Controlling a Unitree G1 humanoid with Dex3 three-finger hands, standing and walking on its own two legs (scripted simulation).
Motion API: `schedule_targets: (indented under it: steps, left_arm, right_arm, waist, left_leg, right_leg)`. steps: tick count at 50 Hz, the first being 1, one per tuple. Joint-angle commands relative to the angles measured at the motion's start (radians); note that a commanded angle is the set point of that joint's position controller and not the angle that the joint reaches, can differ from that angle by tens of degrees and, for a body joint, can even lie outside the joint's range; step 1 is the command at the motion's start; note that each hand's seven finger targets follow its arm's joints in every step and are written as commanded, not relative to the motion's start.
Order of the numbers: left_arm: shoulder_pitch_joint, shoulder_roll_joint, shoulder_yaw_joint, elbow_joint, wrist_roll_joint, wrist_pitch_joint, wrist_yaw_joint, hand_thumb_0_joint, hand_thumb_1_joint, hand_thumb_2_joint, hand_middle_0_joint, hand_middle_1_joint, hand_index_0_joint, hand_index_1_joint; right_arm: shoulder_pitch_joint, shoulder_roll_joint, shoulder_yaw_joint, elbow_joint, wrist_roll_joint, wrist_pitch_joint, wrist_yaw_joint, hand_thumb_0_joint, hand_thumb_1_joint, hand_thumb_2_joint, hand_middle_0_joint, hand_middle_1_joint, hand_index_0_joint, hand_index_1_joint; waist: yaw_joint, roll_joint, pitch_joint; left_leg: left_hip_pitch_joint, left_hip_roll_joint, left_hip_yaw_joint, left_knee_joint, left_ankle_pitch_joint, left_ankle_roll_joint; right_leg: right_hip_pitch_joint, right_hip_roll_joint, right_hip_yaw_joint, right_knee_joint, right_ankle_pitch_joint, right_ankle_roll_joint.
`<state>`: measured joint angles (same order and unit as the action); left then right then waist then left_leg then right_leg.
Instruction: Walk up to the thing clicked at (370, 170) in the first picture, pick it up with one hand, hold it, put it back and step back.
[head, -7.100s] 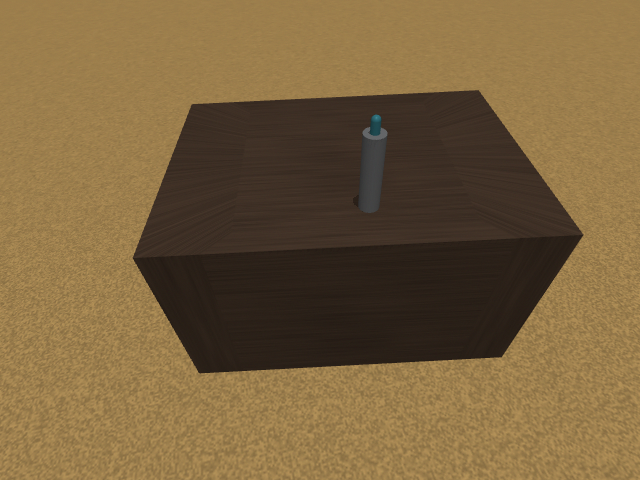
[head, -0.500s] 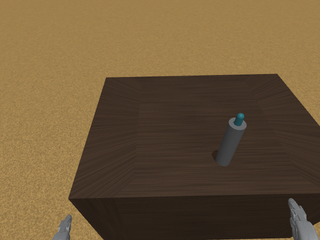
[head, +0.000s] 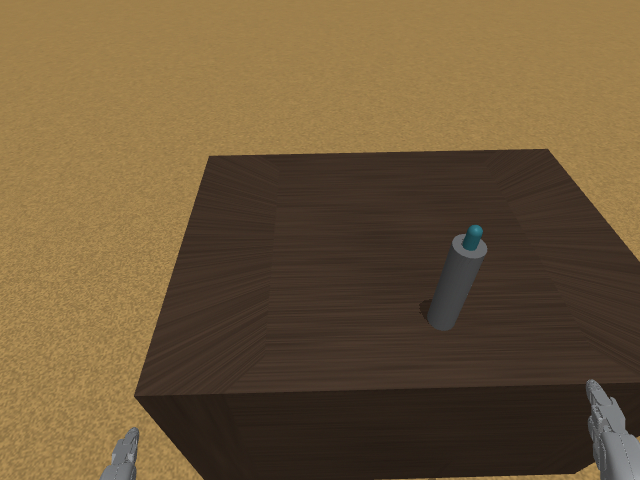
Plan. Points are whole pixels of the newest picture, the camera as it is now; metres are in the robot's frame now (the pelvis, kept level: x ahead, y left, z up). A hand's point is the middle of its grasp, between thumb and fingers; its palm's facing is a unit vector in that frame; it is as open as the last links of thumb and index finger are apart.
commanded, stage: rise first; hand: right
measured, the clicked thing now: (456, 278) +0.47 -0.22 -0.05
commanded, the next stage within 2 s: go down in 0.04 s
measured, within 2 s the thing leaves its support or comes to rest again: neither
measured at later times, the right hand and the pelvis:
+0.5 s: hand (586, 417) +0.22 -0.30 -0.01, palm faces +0.36 +0.90 -0.26, open 17.1 cm; pelvis -0.01 +0.01 -0.01, yaw -1 degrees
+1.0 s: hand (608, 340) +0.31 -0.36 +0.01, palm faces +0.21 +0.98 -0.02, open 17.4 cm; pelvis -0.03 -0.01 -0.04, yaw +0 degrees
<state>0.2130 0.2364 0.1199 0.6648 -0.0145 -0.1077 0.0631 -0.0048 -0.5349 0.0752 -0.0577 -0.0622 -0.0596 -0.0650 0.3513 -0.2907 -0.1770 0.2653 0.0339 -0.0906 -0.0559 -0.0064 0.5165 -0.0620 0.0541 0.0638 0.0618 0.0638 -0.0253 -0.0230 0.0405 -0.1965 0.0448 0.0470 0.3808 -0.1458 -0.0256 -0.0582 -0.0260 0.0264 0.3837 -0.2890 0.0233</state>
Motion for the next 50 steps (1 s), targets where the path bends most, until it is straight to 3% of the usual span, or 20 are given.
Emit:
schedule_targets:
  steps: [1,3,4,5,6,7,8,9,10,11,12,13,16,17,22,28,34,38,42,50]
  left_arm:
    - [-0.084,0.162,0.058,-0.155,-0.003,-0.051,0.012,0.0,-0.547,0.073,-0.055,-0.06,-0.053,-0.062]
    - [-0.062,0.081,0.017,-0.07,0.017,-0.045,-0.009,0.0,-0.569,0.08,-0.059,-0.06,-0.047,-0.072]
    - [-0.075,0.156,0.072,-0.107,-0.009,-0.05,0.007,0.0,-0.493,0.0,-0.065,-0.058,-0.079,-0.043]
    - [-0.101,0.109,0.038,-0.052,0.019,-0.046,-0.008,0.0,-0.573,0.08,-0.058,-0.059,-0.045,-0.073]
    - [-0.105,0.168,0.073,-0.113,-0.005,-0.054,0.005,0.0,-0.493,0.0,-0.065,-0.058,-0.081,-0.041]
    - [-0.128,0.12,0.041,-0.077,0.023,-0.05,-0.011,0.0,-0.573,0.08,-0.059,-0.059,-0.046,-0.072]
    - [-0.125,0.143,0.048,-0.151,-0.008,-0.057,0.002,0.0,-0.493,0.0,-0.067,-0.058,-0.081,-0.041]
    - [-0.126,0.139,0.055,-0.122,0.023,-0.055,-0.008,0.0,-0.573,0.08,-0.06,-0.059,-0.048,-0.072]
    - [-0.113,0.135,0.039,-0.13,-0.006,-0.055,0.003,0.0,-0.493,0.0,-0.066,-0.058,-0.081,-0.041]
    - [-0.098,0.093,0.02,-0.098,0.022,-0.053,-0.011,0.0,-0.573,0.08,-0.061,-0.057,-0.048,-0.071]
    - [-0.133,0.169,0.063,-0.176,-0.004,-0.058,0.01,0.0,-0.497,0.0,-0.066,-0.057,-0.079,-0.042]
    - [-0.104,0.123,0.042,-0.117,0.025,-0.054,-0.003,0.0,-0.539,0.04,-0.057,-0.05,-0.054,-0.052]
    - [-0.142,0.213,0.101,-0.188,0.021,-0.071,0.009,0.0,-0.537,0.036,-0.056,-0.046,-0.053,-0.048]
    - [-0.066,0.11,0.031,-0.108,0.017,-0.061,-0.003,0.0,-0.54,0.04,-0.057,-0.048,-0.055,-0.05]
    - [-0.112,0.201,0.103,-0.126,0.008,-0.079,0.021,0.0,-0.533,0.031,-0.055,-0.043,-0.055,-0.042]
    - [-0.184,0.067,-0.052,-0.051,-0.011,-0.094,0.02,0.0,-0.541,0.032,-0.056,-0.045,-0.055,-0.046]
    - [-0.084,0.222,0.02,-0.165,-0.017,-0.094,0.059,0.0,-0.54,0.03,-0.056,-0.052,-0.059,-0.048]
    - [-0.101,0.224,0.031,-0.224,-0.018,-0.11,0.062,0.0,-0.536,0.029,-0.059,-0.054,-0.064,-0.049]
    - [-0.078,0.113,-0.072,-0.17,-0.016,-0.118,0.058,0.0,-0.54,0.037,-0.057,-0.053,-0.061,-0.049]
    - [-0.032,0.21,-0.02,-0.155,0.001,-0.133,0.081,0.0,-0.545,0.038,-0.061,-0.058,-0.063,-0.055]
  right_arm:
    - [-0.062,-0.205,-0.114,-0.187,0.0,-0.067,-0.017,0.0,0.543,-0.057,0.046,0.06,0.051,0.06]
    - [-0.04,-0.112,-0.079,-0.275,-0.006,-0.079,0.002,0.0,0.491,-0.065,0.049,0.058,0.054,0.058]
    - [-0.039,-0.25,-0.166,-0.122,0.0,-0.069,-0.015,0.0,0.425,-0.086,0.038,0.062,0.045,0.062]
    - [-0.037,-0.126,-0.102,-0.227,-0.007,-0.077,0.004,0.0,0.494,-0.067,0.048,0.059,0.054,0.059]
    - [-0.084,-0.239,-0.153,-0.116,-0.001,-0.071,-0.009,0.0,0.435,-0.084,0.038,0.063,0.046,0.063]
    - [-0.071,-0.122,-0.113,-0.256,-0.003,-0.093,0.007,0.0,0.488,-0.065,0.049,0.058,0.054,0.058]
    - [-0.089,-0.248,-0.165,-0.119,-0.002,-0.084,-0.007,0.0,0.421,-0.09,0.037,0.064,0.045,0.064]
    - [-0.08,-0.126,-0.121,-0.247,-0.004,-0.105,0.007,0.0,0.481,-0.067,0.049,0.058,0.054,0.058]
    - [-0.085,-0.241,-0.156,-0.097,-0.003,-0.088,-0.006,0.0,0.42,-0.087,0.038,0.062,0.046,0.062]
    - [-0.123,-0.135,-0.126,-0.277,-0.005,-0.115,0.007,0.0,0.472,-0.068,0.05,0.057,0.054,0.057]
    - [-0.114,-0.251,-0.164,-0.094,-0.007,-0.094,-0.009,0.0,0.411,-0.093,0.037,0.063,0.044,0.063]
    - [-0.109,-0.13,-0.126,-0.235,-0.01,-0.114,0.005,0.0,0.436,-0.057,0.051,0.053,0.055,0.053]
    - [-0.216,-0.214,-0.199,-0.146,0.003,-0.128,0.012,0.0,0.493,-0.053,0.044,0.056,0.053,0.056]
    - [-0.253,-0.234,-0.221,-0.118,0.005,-0.136,0.02,0.0,0.468,-0.055,0.047,0.053,0.055,0.053]
    - [-0.457,-0.351,-0.306,0.002,0.065,-0.192,0.094,0.0,0.519,-0.046,0.046,0.055,0.055,0.055]
    - [-0.636,-0.416,-0.319,0.237,0.136,-0.249,0.279,0.0,0.515,-0.033,0.053,0.05,0.059,0.05]
    - [-0.726,-0.6,-0.436,0.406,0.205,-0.276,0.407,0.0,0.505,-0.036,0.051,0.048,0.055,0.048]
    - [-0.817,-0.617,-0.447,0.463,0.227,-0.305,0.459,0.0,0.537,-0.044,0.042,0.053,0.05,0.052]
    - [-0.914,-0.631,-0.426,0.499,0.223,-0.339,0.504,0.0,0.534,-0.048,0.043,0.052,0.051,0.052]
    - [-1.029,-0.76,-0.477,0.551,0.245,-0.346,0.578,0.0,0.481,-0.06,0.047,0.05,0.049,0.05]
  waist:
    - [-0.003,-0.009,-0.102]
    - [0.002,-0.059,-0.096]
    - [-0.007,-0.003,-0.076]
    - [0.006,-0.03,-0.064]
    - [0.009,0.01,-0.077]
    - [0.013,-0.018,-0.1]
    - [0.003,0.03,-0.104]
    - [0.018,0.021,-0.117]
    - [0.003,0.019,-0.106]
    - [0.01,-0.023,-0.134]
    - [0.013,0.013,-0.13]
    - [0.02,-0.004,-0.133]
    - [0.046,0.022,-0.139]
    - [0.028,-0.004,-0.116]
    - [0.057,0.019,-0.155]
    - [0.049,-0.041,-0.208]
    - [0.056,-0.012,-0.363]
    - [0.066,-0.023,-0.362]
    - [0.058,-0.071,-0.325]
    - [0.094,-0.187,-0.479]
  left_leg:
    - [0.15,-0.027,0.043,-0.032,0.118,0.028]
    - [0.11,-0.031,0.035,-0.011,0.113,0.029]
    - [0.147,-0.023,0.039,-0.037,0.099,0.025]
    - [0.087,-0.028,0.03,-0.017,0.083,0.024]
    - [0.135,-0.023,0.036,-0.037,0.084,0.023]
    - [0.091,-0.03,0.03,-0.01,0.085,0.025]
    - [0.145,-0.022,0.037,-0.033,0.089,0.021]
    - [0.103,-0.03,0.03,-0.006,0.105,0.021]
    - [0.146,-0.019,0.033,-0.028,0.106,0.02]
    - [0.107,-0.026,0.027,-0.001,0.107,0.024]
    - [0.145,-0.021,0.032,-0.02,0.117,0.023]
    - [0.095,-0.026,0.026,0.003,0.108,0.022]
    - [0.091,-0.031,0.03,0.007,0.09,0.022]
    - [0.076,-0.026,0.028,0.003,0.051,0.022]
    - [0.039,-0.013,0.01,0.018,0.031,0.013]
    - [-0.045,0.006,-0.031,0.113,0.001,0.014]
    - [-0.025,-0.008,-0.008,0.186,0.128,0.019]
    - [-0.089,-0.015,-0.007,0.213,0.055,0.028]
    - [-0.157,-0.018,-0.011,0.253,0.005,0.033]
    - [-0.288,-0.034,-0.006,0.334,0.043,0.043]
  right_leg:
    - [-0.111,0.03,-0.047,-0.073,0.244,-0.02]
    - [-0.142,0.034,-0.039,-0.052,0.219,-0.023]
    - [-0.128,0.037,-0.051,-0.069,0.216,-0.025]
    - [-0.164,0.037,-0.041,-0.051,0.177,-0.03]
    - [-0.126,0.033,-0.048,-0.068,0.194,-0.028]
    - [-0.161,0.035,-0.035,-0.046,0.178,-0.03]
    - [-0.126,0.037,-0.046,-0.059,0.202,-0.028]
    - [-0.164,0.035,-0.034,-0.035,0.195,-0.034]
    - [-0.126,0.039,-0.047,-0.056,0.213,-0.029]
    - [-0.149,0.038,-0.035,-0.037,0.198,-0.03]
    - [-0.106,0.037,-0.046,-0.055,0.228,-0.026]
    - [-0.138,0.038,-0.034,-0.036,0.199,-0.031]
    - [-0.139,0.031,-0.025,-0.028,0.182,-0.029]
    - [-0.164,0.038,-0.025,-0.032,0.138,-0.032]
    - [-0.194,0.047,-0.022,0.005,0.094,-0.043]
    - [-0.318,0.048,-0.015,0.124,0.06,-0.043]
    - [-0.339,0.044,-0.004,0.188,0.186,-0.033]
    - [-0.39,0.034,0.006,0.218,0.15,-0.028]
    - [-0.462,0.031,0.009,0.257,0.12,-0.025]
    - [-0.398,0.005,0.034,0.352,0.361,0.009]
